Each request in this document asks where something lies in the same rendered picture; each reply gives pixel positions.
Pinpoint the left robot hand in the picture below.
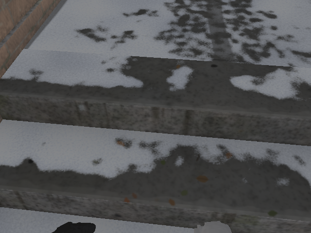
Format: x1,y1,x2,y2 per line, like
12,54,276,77
52,222,96,233

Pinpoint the robot right thigh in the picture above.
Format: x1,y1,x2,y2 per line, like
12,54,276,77
194,221,232,233

